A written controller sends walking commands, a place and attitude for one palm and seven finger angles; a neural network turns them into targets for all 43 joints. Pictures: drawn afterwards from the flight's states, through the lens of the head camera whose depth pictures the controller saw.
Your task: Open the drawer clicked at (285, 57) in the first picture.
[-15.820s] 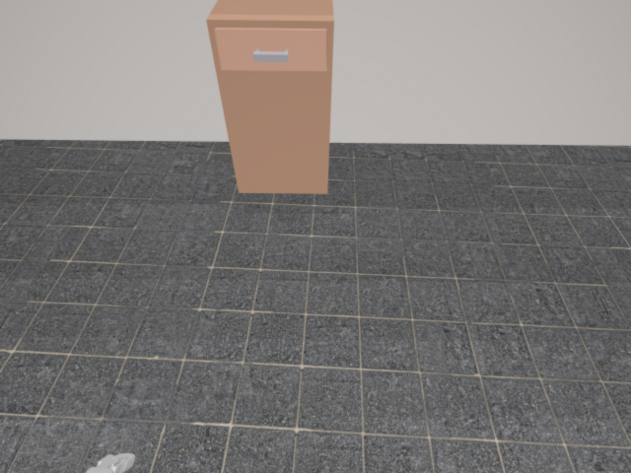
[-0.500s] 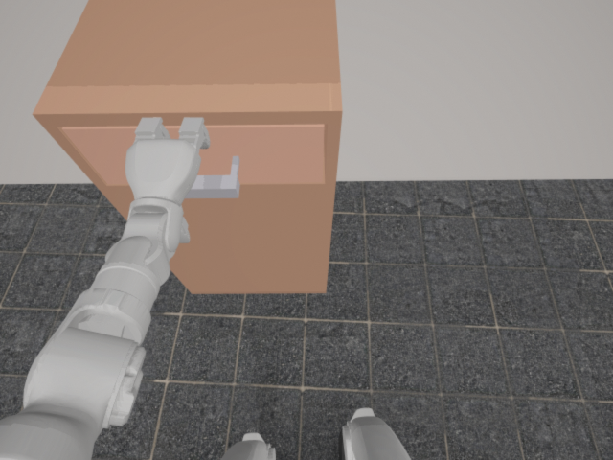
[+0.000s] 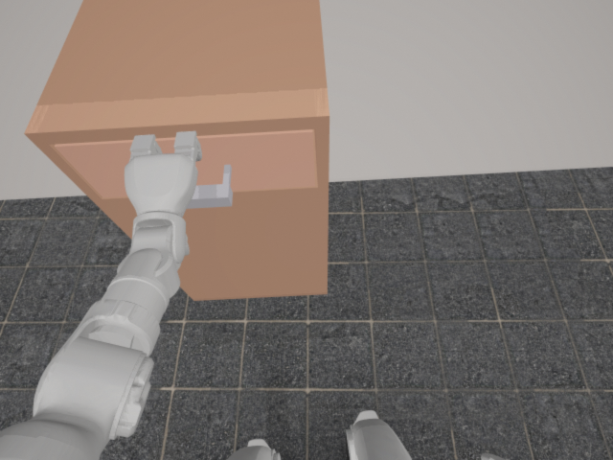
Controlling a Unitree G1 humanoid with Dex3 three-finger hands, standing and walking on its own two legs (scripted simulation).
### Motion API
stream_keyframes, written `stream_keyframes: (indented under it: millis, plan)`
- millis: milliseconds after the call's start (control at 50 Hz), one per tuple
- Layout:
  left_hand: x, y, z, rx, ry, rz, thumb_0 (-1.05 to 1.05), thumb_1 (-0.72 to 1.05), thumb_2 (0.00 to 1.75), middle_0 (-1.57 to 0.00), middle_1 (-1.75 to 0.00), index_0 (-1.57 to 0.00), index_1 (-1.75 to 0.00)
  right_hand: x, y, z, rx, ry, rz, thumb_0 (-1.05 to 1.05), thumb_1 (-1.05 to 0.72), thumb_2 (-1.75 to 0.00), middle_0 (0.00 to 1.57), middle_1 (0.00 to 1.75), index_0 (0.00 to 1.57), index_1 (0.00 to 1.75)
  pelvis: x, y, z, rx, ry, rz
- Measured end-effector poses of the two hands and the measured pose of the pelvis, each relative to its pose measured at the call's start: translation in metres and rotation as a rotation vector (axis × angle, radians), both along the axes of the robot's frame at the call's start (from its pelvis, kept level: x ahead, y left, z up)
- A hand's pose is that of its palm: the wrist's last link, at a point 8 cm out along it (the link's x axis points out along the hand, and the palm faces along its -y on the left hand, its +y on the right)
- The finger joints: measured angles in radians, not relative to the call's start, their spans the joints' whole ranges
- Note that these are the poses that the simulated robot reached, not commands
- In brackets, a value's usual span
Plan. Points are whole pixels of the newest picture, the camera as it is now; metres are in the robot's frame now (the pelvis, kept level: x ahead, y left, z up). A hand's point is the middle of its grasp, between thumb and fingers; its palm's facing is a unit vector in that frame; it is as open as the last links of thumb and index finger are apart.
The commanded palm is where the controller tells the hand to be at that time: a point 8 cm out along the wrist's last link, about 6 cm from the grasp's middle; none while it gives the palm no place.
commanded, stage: re-aim the fingers above the handle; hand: left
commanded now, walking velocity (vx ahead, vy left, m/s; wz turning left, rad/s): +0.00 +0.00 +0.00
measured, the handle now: (194, 185) +0.53 +0.16 -0.04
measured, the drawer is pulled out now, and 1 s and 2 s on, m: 0.00 0.00 0.00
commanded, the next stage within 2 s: lower the fingers behind the handle in 1.04 s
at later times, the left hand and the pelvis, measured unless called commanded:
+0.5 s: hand (144, 217) +0.43 +0.20 +0.03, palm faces +0.10 +0.12 -0.99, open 13.8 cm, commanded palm +0.40 +0.18 +0.08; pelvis -0.01 -0.01 +0.01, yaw +1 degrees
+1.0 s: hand (142, 215) +0.44 +0.20 +0.03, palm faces +0.05 +0.15 -0.99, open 13.8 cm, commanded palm +0.40 +0.18 +0.08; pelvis -0.01 -0.01 +0.01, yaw -1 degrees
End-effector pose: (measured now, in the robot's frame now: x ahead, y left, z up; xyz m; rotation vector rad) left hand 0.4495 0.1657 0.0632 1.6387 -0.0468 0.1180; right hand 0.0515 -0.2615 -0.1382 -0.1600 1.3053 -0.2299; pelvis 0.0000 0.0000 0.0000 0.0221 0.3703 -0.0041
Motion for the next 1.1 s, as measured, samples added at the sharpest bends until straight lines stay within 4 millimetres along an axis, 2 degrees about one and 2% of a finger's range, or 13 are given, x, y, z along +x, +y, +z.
stream_keyframes:
  millis: [60,120,280,340,460,540,580,700,760,800,920,1040,1100]
  plan:
    - [-0.009,0.03,0.002,0.001,0.089,0.161,0.0,-0.48,0.3,-0.34,-1.21,-0.32,-1.2,0.005,0.006,0.001,0.026,0.004,-0.016,0.01,-0.91,-0.9,0.2,0.3,0.2,0.29,0.0,0.0,0.007,-0.003,-0.017,0.005]
    - [-0.021,0.035,0.012,-0.067,0.183,0.179,0.0,-0.48,0.3,-0.33,-1.2,-0.32,-1.2,0.013,0.01,0.011,0.029,-0.015,-0.014,0.01,-0.91,-0.9,0.2,0.3,0.2,0.29,0.004,0.0,0.016,-0.011,-0.051,0.024]
    - [-0.058,-0.041,0.015,-0.19,0.19,-0.255,0.0,-0.49,0.3,-0.32,-1.2,-0.32,-1.2,0.059,0.006,0.039,-0.034,-0.165,0.074,0.01,-0.91,-0.9,0.2,0.3,0.2,0.3,0.009,-0.001,0.02,-0.016,-0.121,0.051]
    - [-0.06,-0.047,0.01,-0.176,0.086,-0.28,0.0,-0.49,0.3,-0.32,-1.2,-0.32,-1.2,0.071,0.004,0.039,-0.044,-0.213,0.098,0.01,-0.91,-0.9,0.2,0.3,0.2,0.3,0.003,-0.002,0.014,-0.012,-0.11,0.042]
    - [-0.048,0.002,0.017,-0.005,-0.052,-0.033,0.0,-0.49,0.3,-0.32,-1.2,-0.32,-1.2,0.075,0.01,0.021,0.002,-0.217,0.095,0.01,-0.91,-0.9,0.2,0.3,0.2,0.29,-0.007,-0.004,0.008,-0.001,-0.089,0.024]
    - [-0.042,0.041,0.023,0.037,0.077,0.196,0.0,-0.48,0.3,-0.31,-1.2,-0.32,-1.2,0.06,0.017,0.015,0.044,-0.153,0.062,0.01,-0.91,-0.9,0.2,0.3,0.2,0.29,-0.007,-0.006,0.014,-0.001,-0.095,0.03]
    - [-0.041,0.045,0.024,-0.001,0.172,0.23,0.0,-0.48,0.3,-0.31,-1.2,-0.32,-1.2,0.05,0.018,0.017,0.044,-0.12,0.054,0.01,-0.91,-0.9,0.2,0.3,0.2,0.29,-0.005,-0.007,0.018,-0.003,-0.104,0.04]
    - [-0.038,-0.024,0.009,-0.139,0.318,-0.114,-0.01,-0.48,0.3,-0.31,-1.2,-0.32,-1.2,0.03,0.005,0.025,-0.028,-0.088,0.067,0.01,-0.9,-0.9,0.21,0.3,0.2,0.3,0.0,-0.006,0.019,-0.008,-0.11,0.067]
    - [-0.037,-0.063,0.009,-0.201,0.233,-0.32,0.0,-0.48,0.3,-0.32,-1.2,-0.32,-1.2,0.023,-0.005,0.026,-0.068,-0.098,0.045,0.01,-0.9,-0.9,0.21,0.3,0.2,0.3,0.001,-0.005,0.013,-0.008,-0.088,0.047]
    - [-0.035,-0.071,0.015,-0.221,0.115,-0.37,0.0,-0.48,0.3,-0.32,-1.2,-0.32,-1.2,0.018,-0.01,0.023,-0.079,-0.1,0.032,0.01,-0.91,-0.9,0.21,0.3,0.2,0.3,0.001,-0.005,0.008,-0.004,-0.07,0.029]
    - [-0.026,-0.028,0.023,-0.072,-0.108,-0.129,0.0,-0.48,0.3,-0.32,-1.19,-0.32,-1.2,0.012,-0.006,0.008,-0.024,-0.067,0.012,0.01,-0.91,-0.9,0.2,0.3,0.2,0.29,-0.006,-0.005,0.003,0.013,-0.057,-0.01]
    - [-0.043,0.047,0.014,0.035,0.147,0.272,0.0,-0.48,0.3,-0.31,-1.19,-0.32,-1.2,0.021,0.01,0.008,0.05,-0.056,-0.011,0.01,-0.91,-0.9,0.2,0.3,0.2,0.29,-0.006,-0.006,0.017,0.007,-0.08,-0.003]
    - [-0.055,0.047,0.01,-0.06,0.281,0.25,0.0,-0.48,0.3,-0.31,-1.19,-0.32,-1.2,0.032,0.011,0.019,0.025,-0.088,0.02,0.01,-0.91,-0.9,0.2,0.3,0.2,0.3,-0.003,-0.006,0.023,-0.002,-0.108,0.033]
